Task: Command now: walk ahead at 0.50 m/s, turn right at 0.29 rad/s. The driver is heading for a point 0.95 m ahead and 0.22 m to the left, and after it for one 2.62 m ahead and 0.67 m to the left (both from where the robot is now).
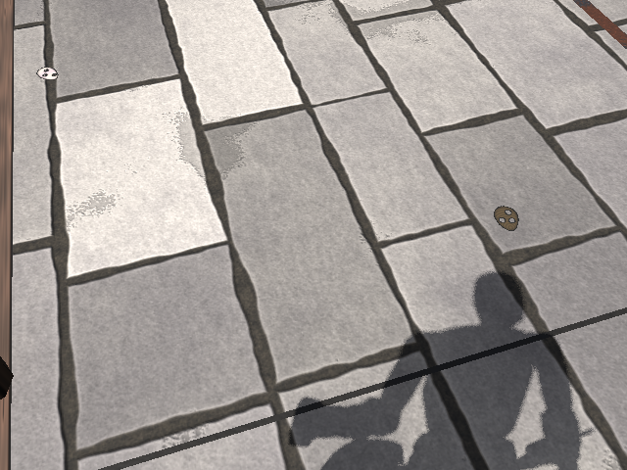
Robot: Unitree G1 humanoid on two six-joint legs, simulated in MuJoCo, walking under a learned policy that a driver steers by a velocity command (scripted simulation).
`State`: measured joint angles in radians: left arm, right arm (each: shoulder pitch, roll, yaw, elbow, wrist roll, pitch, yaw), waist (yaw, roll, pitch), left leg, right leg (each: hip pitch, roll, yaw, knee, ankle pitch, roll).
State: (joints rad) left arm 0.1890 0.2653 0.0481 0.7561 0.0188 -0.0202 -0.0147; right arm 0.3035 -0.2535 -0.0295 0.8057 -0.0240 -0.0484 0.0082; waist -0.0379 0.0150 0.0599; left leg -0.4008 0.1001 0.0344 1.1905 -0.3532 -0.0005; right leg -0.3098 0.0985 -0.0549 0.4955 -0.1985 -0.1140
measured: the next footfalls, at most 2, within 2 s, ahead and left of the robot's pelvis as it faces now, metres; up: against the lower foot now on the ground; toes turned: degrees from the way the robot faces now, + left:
left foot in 0.42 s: +0.41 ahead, +0.12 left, +0.00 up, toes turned +1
right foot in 0.94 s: +0.68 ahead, -0.09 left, +0.00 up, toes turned -3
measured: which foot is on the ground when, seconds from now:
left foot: up 0.00-0.40, down 0.42-0.96, up 0.98-1.00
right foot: down 0.00-0.44, up 0.46-0.92, down 0.94-1.00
